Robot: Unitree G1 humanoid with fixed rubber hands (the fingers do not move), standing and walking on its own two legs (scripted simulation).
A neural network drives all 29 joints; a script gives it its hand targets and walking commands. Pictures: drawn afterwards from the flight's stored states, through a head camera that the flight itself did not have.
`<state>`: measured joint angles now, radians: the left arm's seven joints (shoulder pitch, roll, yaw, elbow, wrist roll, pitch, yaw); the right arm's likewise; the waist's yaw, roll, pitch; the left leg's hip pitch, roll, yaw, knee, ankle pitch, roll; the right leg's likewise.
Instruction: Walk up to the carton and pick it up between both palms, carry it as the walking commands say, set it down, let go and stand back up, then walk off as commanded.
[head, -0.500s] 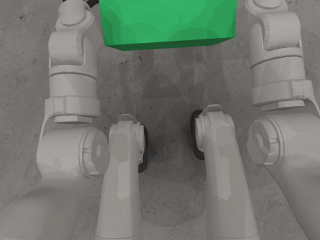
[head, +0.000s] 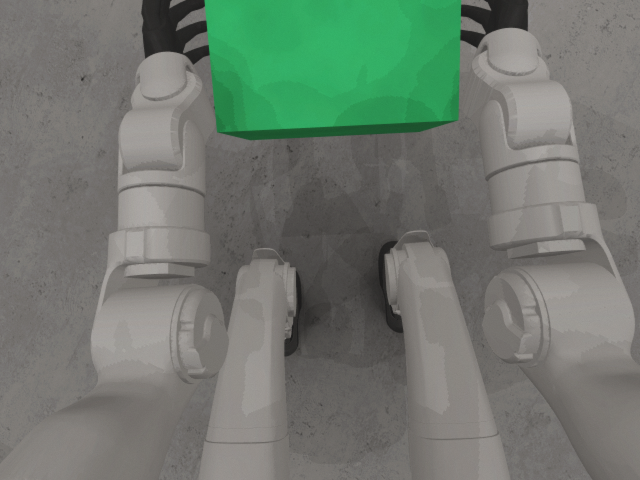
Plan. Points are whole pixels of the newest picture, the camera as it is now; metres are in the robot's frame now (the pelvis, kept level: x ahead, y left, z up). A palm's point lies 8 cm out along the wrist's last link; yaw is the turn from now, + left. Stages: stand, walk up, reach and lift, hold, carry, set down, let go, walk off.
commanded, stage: reach and lift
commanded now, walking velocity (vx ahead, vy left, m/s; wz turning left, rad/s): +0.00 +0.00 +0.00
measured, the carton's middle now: (332, 50) +0.56 -0.02 -0.14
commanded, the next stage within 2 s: none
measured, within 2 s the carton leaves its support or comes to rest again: neither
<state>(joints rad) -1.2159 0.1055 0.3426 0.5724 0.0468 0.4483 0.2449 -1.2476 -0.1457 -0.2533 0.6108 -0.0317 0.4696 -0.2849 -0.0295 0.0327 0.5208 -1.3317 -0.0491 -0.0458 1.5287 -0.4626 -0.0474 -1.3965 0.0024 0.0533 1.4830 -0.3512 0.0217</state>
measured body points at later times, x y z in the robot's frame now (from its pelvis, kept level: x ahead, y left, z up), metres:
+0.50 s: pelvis +0.01 +0.00 +0.06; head +0.27 -0.03 +0.42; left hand +0.52 +0.15 +0.02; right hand +0.51 -0.17 +0.00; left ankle +0.14 +0.14 -0.54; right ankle +0.17 -0.13 -0.54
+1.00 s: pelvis +0.12 -0.01 +0.16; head +0.21 -0.03 +0.60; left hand +0.50 +0.15 +0.15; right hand +0.50 -0.17 +0.13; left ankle +0.14 +0.14 -0.54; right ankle +0.17 -0.13 -0.54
